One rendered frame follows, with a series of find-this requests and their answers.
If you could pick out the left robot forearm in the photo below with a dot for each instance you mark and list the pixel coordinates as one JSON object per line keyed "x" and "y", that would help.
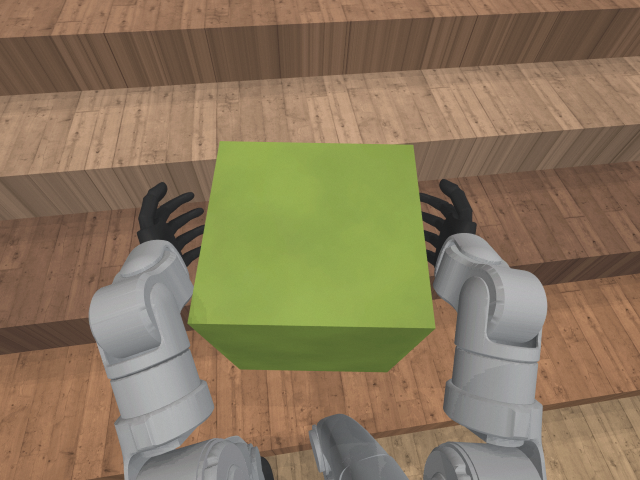
{"x": 139, "y": 331}

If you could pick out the right robot hand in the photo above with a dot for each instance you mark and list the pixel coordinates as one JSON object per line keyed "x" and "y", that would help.
{"x": 458, "y": 217}

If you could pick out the robot right upper arm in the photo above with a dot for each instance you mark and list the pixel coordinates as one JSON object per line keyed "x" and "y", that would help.
{"x": 478, "y": 461}

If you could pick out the robot left upper arm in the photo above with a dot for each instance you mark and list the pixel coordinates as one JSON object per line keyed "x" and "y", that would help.
{"x": 213, "y": 459}

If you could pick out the right robot forearm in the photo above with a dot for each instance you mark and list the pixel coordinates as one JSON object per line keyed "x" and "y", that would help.
{"x": 500, "y": 315}

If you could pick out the right robot thigh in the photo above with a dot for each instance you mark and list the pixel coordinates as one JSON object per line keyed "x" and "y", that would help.
{"x": 341, "y": 445}

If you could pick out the robot thigh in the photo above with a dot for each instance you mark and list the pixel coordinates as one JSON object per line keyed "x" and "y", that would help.
{"x": 253, "y": 460}
{"x": 341, "y": 445}

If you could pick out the left robot thigh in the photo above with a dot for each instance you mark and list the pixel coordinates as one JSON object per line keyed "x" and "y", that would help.
{"x": 253, "y": 460}

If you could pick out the carton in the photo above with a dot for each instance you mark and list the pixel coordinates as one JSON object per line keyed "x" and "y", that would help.
{"x": 313, "y": 257}

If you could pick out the left robot hand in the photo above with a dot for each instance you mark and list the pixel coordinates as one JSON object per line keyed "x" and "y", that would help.
{"x": 153, "y": 224}

